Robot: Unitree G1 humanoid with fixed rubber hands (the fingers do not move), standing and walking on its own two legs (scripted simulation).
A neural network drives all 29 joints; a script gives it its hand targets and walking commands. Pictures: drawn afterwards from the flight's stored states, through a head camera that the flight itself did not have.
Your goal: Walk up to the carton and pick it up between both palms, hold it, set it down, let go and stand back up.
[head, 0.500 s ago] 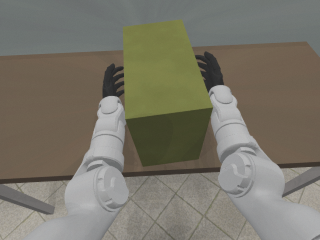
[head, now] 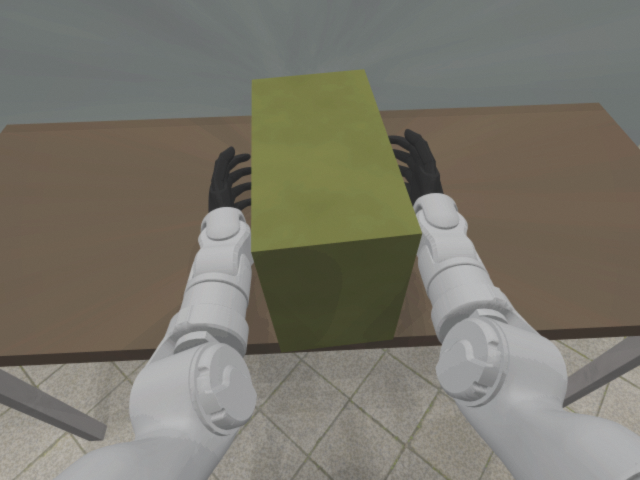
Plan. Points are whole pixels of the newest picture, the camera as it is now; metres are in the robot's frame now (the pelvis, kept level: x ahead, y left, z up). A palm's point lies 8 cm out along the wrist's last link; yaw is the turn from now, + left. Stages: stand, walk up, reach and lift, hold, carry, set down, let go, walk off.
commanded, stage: reach and lift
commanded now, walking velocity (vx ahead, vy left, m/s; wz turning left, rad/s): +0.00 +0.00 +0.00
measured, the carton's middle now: (322, 210) +0.47 +0.03 +0.06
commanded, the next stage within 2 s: none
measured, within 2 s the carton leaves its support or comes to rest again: leaves its support in 0.14 s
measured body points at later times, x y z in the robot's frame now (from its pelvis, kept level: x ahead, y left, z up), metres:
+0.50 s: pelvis -0.03 +0.00 +0.00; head -0.03 -0.01 +0.45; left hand +0.39 +0.16 +0.15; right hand +0.42 -0.09 +0.15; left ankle -0.01 +0.15 -0.74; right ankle +0.00 -0.09 -0.74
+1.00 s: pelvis -0.02 +0.00 +0.00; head -0.05 +0.00 +0.45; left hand +0.39 +0.18 +0.19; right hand +0.42 -0.08 +0.19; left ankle -0.01 +0.15 -0.74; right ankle +0.00 -0.09 -0.74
